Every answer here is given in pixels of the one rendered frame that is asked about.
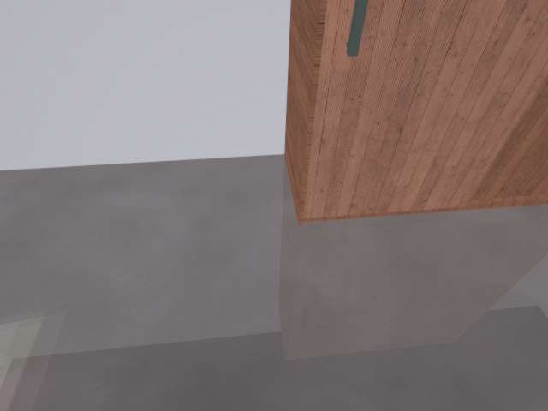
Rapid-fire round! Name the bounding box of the wardrobe door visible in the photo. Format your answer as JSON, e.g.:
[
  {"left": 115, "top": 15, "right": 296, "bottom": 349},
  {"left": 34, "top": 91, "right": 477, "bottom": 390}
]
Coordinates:
[
  {"left": 303, "top": 0, "right": 548, "bottom": 218},
  {"left": 469, "top": 75, "right": 548, "bottom": 200}
]

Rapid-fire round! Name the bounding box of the handle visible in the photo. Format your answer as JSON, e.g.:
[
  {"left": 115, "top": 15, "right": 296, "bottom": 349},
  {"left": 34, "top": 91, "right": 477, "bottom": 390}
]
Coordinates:
[{"left": 346, "top": 0, "right": 368, "bottom": 57}]

